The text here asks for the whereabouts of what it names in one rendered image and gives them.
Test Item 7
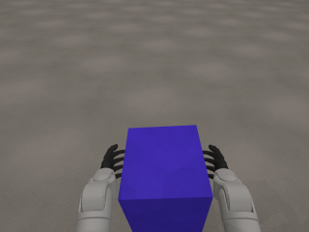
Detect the robot right forearm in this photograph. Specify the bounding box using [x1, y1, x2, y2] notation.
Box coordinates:
[213, 168, 262, 232]

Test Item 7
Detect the robot left forearm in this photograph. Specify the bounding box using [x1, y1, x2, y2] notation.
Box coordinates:
[74, 167, 117, 232]

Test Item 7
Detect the carton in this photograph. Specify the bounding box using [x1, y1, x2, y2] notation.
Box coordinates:
[118, 125, 213, 232]

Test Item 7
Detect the right robot hand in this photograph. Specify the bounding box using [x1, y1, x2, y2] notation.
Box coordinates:
[203, 145, 229, 179]

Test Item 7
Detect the left robot hand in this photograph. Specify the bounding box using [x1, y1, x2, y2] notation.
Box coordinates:
[100, 144, 126, 179]

